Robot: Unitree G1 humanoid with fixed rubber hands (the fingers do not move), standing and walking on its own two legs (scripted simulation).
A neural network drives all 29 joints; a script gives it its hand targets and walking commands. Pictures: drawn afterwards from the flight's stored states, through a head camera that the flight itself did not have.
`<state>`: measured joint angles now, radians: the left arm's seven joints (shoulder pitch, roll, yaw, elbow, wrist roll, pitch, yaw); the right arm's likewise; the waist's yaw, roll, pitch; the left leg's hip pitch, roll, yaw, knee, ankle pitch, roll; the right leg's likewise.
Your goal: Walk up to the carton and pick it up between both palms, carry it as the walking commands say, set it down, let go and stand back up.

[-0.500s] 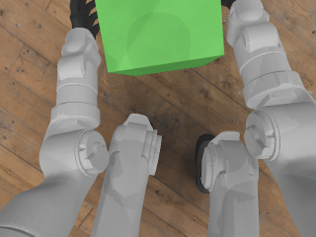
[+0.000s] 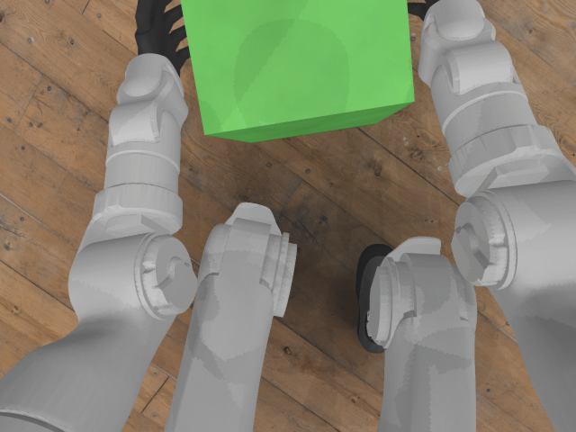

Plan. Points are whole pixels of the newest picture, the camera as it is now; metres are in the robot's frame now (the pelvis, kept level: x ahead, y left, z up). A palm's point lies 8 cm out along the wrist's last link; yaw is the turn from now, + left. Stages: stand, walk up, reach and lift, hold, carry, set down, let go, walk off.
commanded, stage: set down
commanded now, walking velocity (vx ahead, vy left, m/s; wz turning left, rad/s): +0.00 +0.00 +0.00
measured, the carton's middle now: (299, 49) +0.52 +0.09 -0.25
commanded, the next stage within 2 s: none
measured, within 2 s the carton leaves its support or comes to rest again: neither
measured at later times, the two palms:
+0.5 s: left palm (162, 59) +0.47 +0.24 -0.17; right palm (442, 7) +0.55 -0.06 -0.17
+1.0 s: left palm (127, 51) +0.47 +0.28 -0.17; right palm (471, 3) +0.56 -0.08 -0.18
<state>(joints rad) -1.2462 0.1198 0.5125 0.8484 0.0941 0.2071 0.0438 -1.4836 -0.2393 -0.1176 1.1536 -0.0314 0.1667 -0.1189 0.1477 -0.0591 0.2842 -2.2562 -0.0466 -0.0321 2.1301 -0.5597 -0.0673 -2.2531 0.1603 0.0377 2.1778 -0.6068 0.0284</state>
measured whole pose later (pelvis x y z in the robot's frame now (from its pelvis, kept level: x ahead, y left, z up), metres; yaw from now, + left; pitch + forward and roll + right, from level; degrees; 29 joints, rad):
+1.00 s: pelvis +0.00 +0.01 +0.00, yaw +1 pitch +40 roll +2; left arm -1.29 0.29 0.36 1.13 -0.13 0.00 0.07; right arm -1.45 -0.37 0.02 1.15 0.10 0.09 -0.08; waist 0.14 -0.01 0.28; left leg -2.27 -0.06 0.00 2.12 -0.55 -0.04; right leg -2.25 0.13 0.06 2.18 -0.63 0.05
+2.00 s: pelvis +0.03 +0.01 +0.21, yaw +1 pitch +47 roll +0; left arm -0.97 0.20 0.39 0.73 -0.07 0.16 0.03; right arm -1.18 -0.31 -0.16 0.89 -0.02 0.21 -0.02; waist 0.15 -0.05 -0.07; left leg -1.78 -0.06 -0.04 1.35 -0.39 -0.02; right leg -1.75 0.08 0.08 1.39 -0.45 0.03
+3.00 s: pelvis +0.12 +0.02 +0.38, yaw +2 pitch +15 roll +0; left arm 0.06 0.18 0.08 0.45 0.00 0.01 -0.09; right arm -0.07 -0.16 -0.11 0.55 -0.05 0.02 -0.02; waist 0.07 0.02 0.00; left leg -0.57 -0.05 -0.07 0.55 -0.24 0.00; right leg -0.53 0.03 0.08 0.56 -0.29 0.01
